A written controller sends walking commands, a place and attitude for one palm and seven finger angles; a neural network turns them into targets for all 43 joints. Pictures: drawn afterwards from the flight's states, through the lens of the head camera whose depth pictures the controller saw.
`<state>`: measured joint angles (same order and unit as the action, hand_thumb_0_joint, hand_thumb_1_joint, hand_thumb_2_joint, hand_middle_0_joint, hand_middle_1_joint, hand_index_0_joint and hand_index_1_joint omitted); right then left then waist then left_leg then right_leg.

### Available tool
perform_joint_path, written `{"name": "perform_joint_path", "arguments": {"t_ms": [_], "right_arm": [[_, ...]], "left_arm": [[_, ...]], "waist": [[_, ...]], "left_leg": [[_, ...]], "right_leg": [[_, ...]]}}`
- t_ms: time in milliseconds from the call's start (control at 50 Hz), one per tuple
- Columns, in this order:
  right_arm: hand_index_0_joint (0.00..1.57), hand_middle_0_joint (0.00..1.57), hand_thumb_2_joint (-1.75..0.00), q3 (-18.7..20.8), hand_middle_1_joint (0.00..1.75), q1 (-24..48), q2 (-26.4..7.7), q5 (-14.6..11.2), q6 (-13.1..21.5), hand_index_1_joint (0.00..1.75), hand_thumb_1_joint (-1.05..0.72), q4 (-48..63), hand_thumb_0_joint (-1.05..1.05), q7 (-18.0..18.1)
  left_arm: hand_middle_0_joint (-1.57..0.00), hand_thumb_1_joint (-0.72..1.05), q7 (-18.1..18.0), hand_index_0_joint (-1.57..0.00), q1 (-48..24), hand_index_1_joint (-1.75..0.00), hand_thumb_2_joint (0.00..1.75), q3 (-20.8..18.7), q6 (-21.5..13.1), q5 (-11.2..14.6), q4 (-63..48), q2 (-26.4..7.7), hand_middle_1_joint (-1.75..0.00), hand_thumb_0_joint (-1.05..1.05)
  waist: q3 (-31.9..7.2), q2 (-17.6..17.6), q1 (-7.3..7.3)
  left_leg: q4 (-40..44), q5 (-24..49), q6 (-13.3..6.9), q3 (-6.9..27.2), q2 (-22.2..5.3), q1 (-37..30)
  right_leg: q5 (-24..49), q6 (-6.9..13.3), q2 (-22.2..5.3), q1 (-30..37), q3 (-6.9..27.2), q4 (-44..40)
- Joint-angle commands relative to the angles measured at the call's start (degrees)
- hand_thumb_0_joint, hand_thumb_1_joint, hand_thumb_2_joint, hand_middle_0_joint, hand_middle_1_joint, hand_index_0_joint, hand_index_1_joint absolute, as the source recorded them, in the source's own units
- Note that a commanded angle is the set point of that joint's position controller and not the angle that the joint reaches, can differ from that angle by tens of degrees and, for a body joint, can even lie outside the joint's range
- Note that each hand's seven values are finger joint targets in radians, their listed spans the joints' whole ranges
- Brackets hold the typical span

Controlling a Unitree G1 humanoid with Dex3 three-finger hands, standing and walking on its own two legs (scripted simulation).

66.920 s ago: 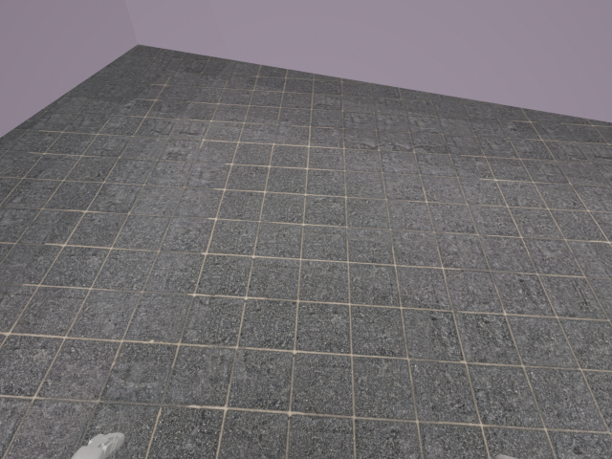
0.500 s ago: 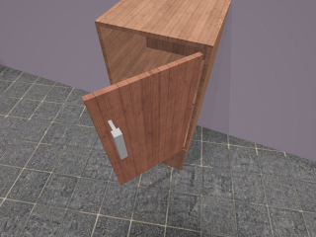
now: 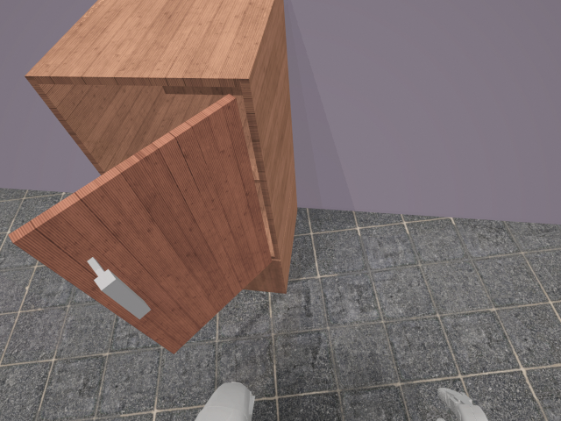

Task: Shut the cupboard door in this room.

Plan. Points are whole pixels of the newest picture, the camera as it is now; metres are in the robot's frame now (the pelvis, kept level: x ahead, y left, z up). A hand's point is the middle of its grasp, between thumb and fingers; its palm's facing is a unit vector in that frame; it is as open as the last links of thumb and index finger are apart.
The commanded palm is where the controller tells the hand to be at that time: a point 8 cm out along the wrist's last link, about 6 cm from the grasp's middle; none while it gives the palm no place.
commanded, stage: walk to a spot facing it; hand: left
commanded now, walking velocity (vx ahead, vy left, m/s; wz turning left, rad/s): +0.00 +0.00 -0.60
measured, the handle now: (118, 287) +0.29 +0.31 -0.04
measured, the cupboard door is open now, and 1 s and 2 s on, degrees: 53 53 53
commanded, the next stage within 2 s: none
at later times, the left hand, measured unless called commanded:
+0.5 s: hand (137, 396) +0.15 +0.29 -0.17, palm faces -0.20 -0.94 -0.27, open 7.3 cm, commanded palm none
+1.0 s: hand (227, 352) +0.24 +0.14 -0.18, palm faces -0.54 -0.81 -0.24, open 7.3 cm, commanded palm none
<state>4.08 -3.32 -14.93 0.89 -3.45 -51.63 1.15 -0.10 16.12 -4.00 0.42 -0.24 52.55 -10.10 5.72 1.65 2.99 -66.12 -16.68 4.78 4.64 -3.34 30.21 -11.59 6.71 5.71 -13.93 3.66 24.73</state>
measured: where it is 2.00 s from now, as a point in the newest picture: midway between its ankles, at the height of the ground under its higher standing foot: outside the picture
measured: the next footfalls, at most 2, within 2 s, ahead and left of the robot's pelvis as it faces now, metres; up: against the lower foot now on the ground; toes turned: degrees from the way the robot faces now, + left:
left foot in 0.40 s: +0.10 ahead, +0.18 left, +0.00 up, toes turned -18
right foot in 0.86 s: +0.07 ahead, -0.09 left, +0.00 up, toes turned -38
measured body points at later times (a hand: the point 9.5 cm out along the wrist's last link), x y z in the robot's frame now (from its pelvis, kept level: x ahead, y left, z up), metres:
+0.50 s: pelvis +0.05 +0.07 -0.01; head +0.10 +0.08 +0.44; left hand +0.16 +0.34 -0.15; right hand +0.11 -0.19 -0.13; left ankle +0.06 +0.19 -0.74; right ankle -0.01 -0.03 -0.69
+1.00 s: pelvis +0.06 +0.02 -0.02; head +0.11 -0.03 +0.43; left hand +0.26 +0.19 -0.16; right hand -0.05 -0.22 -0.17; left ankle +0.12 +0.18 -0.67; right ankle +0.04 -0.07 -0.74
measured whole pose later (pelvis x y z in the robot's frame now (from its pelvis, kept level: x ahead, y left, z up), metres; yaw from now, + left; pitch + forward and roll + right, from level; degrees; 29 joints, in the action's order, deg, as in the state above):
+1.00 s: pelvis +0.06 +0.02 -0.02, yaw -36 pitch +0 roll +0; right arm 3.6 -11.7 -13.9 0.6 -3.6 -52.9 0.8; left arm 0.4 10.2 -3.3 1.4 -0.5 51.8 -11.1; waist 9.6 1.3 0.4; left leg -65.2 -26.4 4.4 -1.8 -6.6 26.1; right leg -15.4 2.9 0.7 -19.0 -3.3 34.4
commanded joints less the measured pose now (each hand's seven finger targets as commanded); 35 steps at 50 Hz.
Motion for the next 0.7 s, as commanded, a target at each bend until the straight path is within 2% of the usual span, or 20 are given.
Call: {"name": "perform_joint_path", "arguments": {"t_ms": [0,60,120,180,220,260,300,320,340,360,380,400,420,440,460,500,560,620,660,680], "right_arm": [[0.2,0.2,-0.9,0.5,0.3,0.2,-3.9,0.3,0.8,0.3,-0.9,5.1,0.0,0.5],[0.2,0.2,-0.9,0.4,0.3,1.5,-3.9,0.3,1.0,0.3,-0.9,6.1,0.0,0.4],[0.2,0.2,-0.9,0.1,0.3,3.2,-3.7,0.1,1.5,0.3,-0.9,7.7,0.0,0.3],[0.2,0.2,-0.9,-0.1,0.3,3.9,-3.1,-0.1,2.0,0.3,-0.9,8.8,0.0,0.2],[0.2,0.2,-0.9,-0.2,0.3,3.4,-2.8,-0.4,2.4,0.3,-0.9,9.1,0.0,0.1],[0.2,0.2,-0.9,-0.2,0.3,2.8,-2.7,-0.7,2.9,0.3,-0.9,9.6,0.0,0.2],[0.2,0.2,-0.9,-0.2,0.3,-0.1,-2.8,-0.9,3.4,0.3,-0.9,9.2,0.0,0.4],[0.2,0.2,-0.9,0.1,0.3,-3.1,-3.2,-1.1,3.6,0.3,-0.9,8.6,0.0,0.6],[0.2,0.2,-0.9,0.3,0.3,-7.2,-4.3,-1.0,4.0,0.3,-0.9,7.6,0.0,0.8],[0.2,0.2,-0.9,1.0,0.3,-9.1,-7.4,-0.6,4.4,0.3,-0.9,7.2,0.0,1.0],[0.2,0.2,-0.9,1.8,0.3,-9.5,-11.4,-0.1,4.5,0.3,-0.9,8.0,0.0,0.9],[0.2,0.2,-0.9,1.3,0.3,-8.7,-10.4,-0.1,3.9,0.3,-0.9,8.5,0.0,0.8],[0.2,0.2,-0.9,0.6,0.3,-6.6,-7.7,0.2,3.9,0.3,-0.9,9.0,0.0,0.8],[0.2,0.2,-0.9,0.3,0.3,-5.3,-6.4,0.5,4.1,0.3,-0.9,8.7,0.0,1.1],[0.2,0.2,-0.9,-0.2,0.3,-5.2,-5.5,0.4,4.0,0.3,-0.9,8.6,0.0,1.3],[0.2,0.2,-0.9,-0.1,0.3,-7.7,-5.5,0.7,4.2,0.3,-0.9,7.6,0.0,1.3],[0.2,0.2,-0.9,0.3,0.3,-11.0,-6.1,0.4,4.3,0.3,-0.9,6.2,0.0,1.1],[0.2,0.2,-0.9,0.8,0.3,-13.3,-6.7,0.4,4.3,0.3,-0.9,5.0,0.0,0.7],[0.2,0.2,-0.9,1.1,0.3,-14.7,-7.1,0.5,4.2,0.3,-0.9,4.6,0.0,0.4],[0.2,0.2,-0.9,1.3,0.3,-14.3,-7.4,0.6,4.2,0.3,-0.9,4.4,0.0,0.5]], "left_arm": [[-0.2,0.9,-1.0,-0.2,5.6,-0.3,0.9,-3.4,-0.5,-0.3,-3.3,-12.1,-0.3,0.0],[-0.2,0.9,-1.0,-0.2,6.3,-0.3,0.9,-3.4,-0.5,-0.4,-3.6,-12.7,-0.3,0.0],[-0.2,0.9,-1.0,-0.2,6.4,-0.3,0.9,-3.3,-0.3,-0.6,-4.0,-13.3,-0.3,0.0],[-0.2,0.9,-1.1,-0.2,6.0,-0.3,0.9,-3.3,-0.1,-0.8,-4.4,-14.0,-0.3,0.0],[-0.2,0.9,-1.1,-0.2,5.6,-0.3,0.9,-3.3,0.1,-0.8,-4.7,-14.4,-0.3,0.0],[-0.2,0.9,-1.3,-0.2,4.3,-0.3,0.9,-3.5,0.2,-1.0,-5.0,-15.0,-0.3,0.0],[-0.2,0.9,-1.3,-0.2,2.9,-0.3,0.9,-3.5,0.3,-0.8,-5.5,-15.4,-0.3,0.0],[-0.2,0.9,-1.4,-0.2,1.5,-0.3,0.9,-3.5,0.4,-0.7,-5.6,-15.3,-0.3,0.0],[-0.2,0.9,-1.3,-0.2,-0.2,-0.3,0.9,-3.3,0.5,-0.3,-6.2,-15.1,-0.3,0.0],[-0.2,0.9,-1.1,-0.2,0.6,-0.3,0.9,-2.9,0.5,0.1,-7.0,-12.4,-0.3,0.0],[-0.2,0.9,-0.3,-0.2,2.0,-0.3,0.9,-2.4,0.3,0.5,-7.2,-10.4,-0.3,0.0],[-0.2,0.9,-0.2,-0.2,1.4,-0.3,0.9,-2.7,0.2,-0.3,-6.8,-11.7,-0.3,0.0],[-0.2,0.9,0.2,-0.2,1.8,-0.3,0.9,-3.0,0.3,-0.8,-6.5,-12.0,-0.3,0.0],[-0.2,0.9,0.6,-0.2,1.2,-0.3,0.9,-3.3,0.6,-1.1,-5.3,-11.8,-0.3,0.0],[-0.2,0.9,1.0,-0.2,0.0,-0.3,0.9,-3.1,0.9,-0.9,-5.2,-11.9,-0.3,0.0],[-0.2,0.9,1.7,-0.2,-2.2,-0.3,0.9,-2.4,1.3,-0.6,-6.3,-10.0,-0.3,0.0],[-0.2,0.9,2.2,-0.2,-5.7,-0.3,0.9,-1.8,1.7,-0.6,-7.4,-8.8,-0.3,0.0],[-0.2,0.9,2.4,-0.2,-9.1,-0.3,0.9,-1.3,1.9,-0.6,-8.3,-7.6,-0.3,0.0],[-0.2,0.9,2.5,-0.2,-11.2,-0.3,0.9,-0.9,1.7,-0.8,-8.8,-7.3,-0.3,0.0],[-0.2,0.9,2.6,-0.2,-10.9,-0.3,0.9,-1.4,1.6,-0.8,-8.1,-6.3,-0.3,0.0]], "waist": [[-7.9,-8.1,0.31],[-7.3,-7.1,0.72],[-7.0,-7.0,0.94],[-7.3,-6.4,1.21],[-8.3,-7.9,1.05],[-9.1,-8.0,0.93],[-10.6,-8.6,-0.41],[-12.0,-8.1,-1.98],[-13.5,-7.5,-3.88],[-14.1,1.1,-4.1],[-13.4,14.2,-3.44],[-9.8,10.4,-3.04],[-7.2,7.3,-1.93],[-6.5,9.6,-1.24],[-5.4,8.5,-1.27],[-5.0,7.9,-1.99],[-4.8,6.8,-3.28],[-4.3,9.2,-4.38],[-4.1,9.6,-5.3],[-4.3,9.9,-5.1]], "left_leg": [[0.6,-0.2,0.5,1.1,0.2,6.8],[2.9,-1.1,0.6,1.3,0.4,6.6],[8.0,-2.8,0.4,0.8,1.1,4.5],[14.2,-4.6,-0.1,0.1,2.3,0.9],[17.9,-5.2,-0.7,-0.3,3.4,-1.5],[23.3,-6.5,-1.0,-0.4,3.8,-4.7],[30.9,-4.3,-1.6,-0.7,4.8,-9.7],[36.7,-1.1,-1.9,-0.2,4.5,-14.8],[43.0,4.2,-2.9,0.9,2.3,-24.3],[48.1,5.2,-5.7,10.0,-6.8,-33.1],[49.5,14.3,-11.8,23.0,-20.8,-37.5],[49.3,16.3,-15.4,21.8,-24.0,-31.2],[50.1,15.4,-15.2,16.8,-20.8,-27.2],[49.2,20.0,-13.9,12.5,-17.1,-26.3],[47.9,23.7,-13.0,8.2,-15.4,-24.5],[46.6,30.0,-12.3,2.5,-13.4,-26.2],[45.5,33.9,-12.1,-1.8,-13.1,-28.5],[44.3,37.3,-11.4,-6.4,-13.3,-28.4],[43.1,38.7,-11.0,-7.8,-13.7,-27.0],[42.5,38.6,-11.0,-8.8,-14.3,-27.0]], "right_leg": [[21.3,-5.5,-15.1,12.2,18.4,-5.2],[20.2,-3.5,-15.5,11.7,20.7,-4.9],[19.5,0.2,-15.5,10.0,23.3,-4.3],[19.9,2.7,-15.2,8.7,25.7,-3.4],[21.7,3.0,-14.4,9.0,26.6,-2.5],[25.4,3.6,-14.6,8.7,27.7,-0.7],[26.7,2.2,-13.0,7.5,27.9,1.4],[25.3,0.8,-12.2,5.6,27.7,3.5],[19.7,-1.7,-9.7,-0.8,25.1,6.9],[5.8,-4.4,-3.1,-10.4,18.9,12.6],[-22.2,-7.5,2.1,-20.7,8.5,25.0],[-24.0,-8.9,-1.8,-20.8,3.5,33.9],[-20.3,-9.8,-3.1,-20.4,2.5,38.5],[-17.4,-10.4,-4.0,-21.1,1.8,41.2],[-16.1,-10.4,-5.5,-21.2,0.7,42.8],[-14.9,-10.9,-6.3,-21.3,-1.5,42.2],[-12.6,-11.3,-7.7,-21.7,-4.4,37.7],[-9.9,-11.1,-8.5,-19.2,-6.8,31.1],[-9.3,-10.5,-8.2,-16.1,-8.4,26.8],[-9.7,-10.1,-8.1,-15.0,-9.2,24.6]]}}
